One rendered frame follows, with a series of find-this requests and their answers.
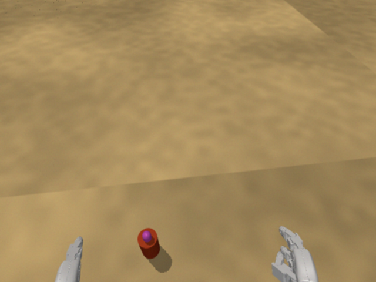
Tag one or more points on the right robot hand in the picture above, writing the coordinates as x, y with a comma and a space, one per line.
300, 266

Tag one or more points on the left robot hand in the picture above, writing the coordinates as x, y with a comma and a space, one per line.
69, 270

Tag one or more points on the bottle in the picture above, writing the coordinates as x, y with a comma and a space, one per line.
148, 243

